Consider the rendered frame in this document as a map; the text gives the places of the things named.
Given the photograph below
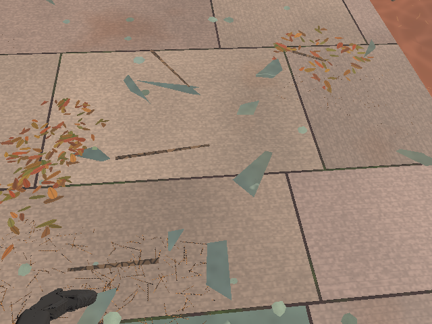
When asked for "robot left hand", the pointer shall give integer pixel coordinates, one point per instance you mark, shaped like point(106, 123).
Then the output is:
point(55, 304)

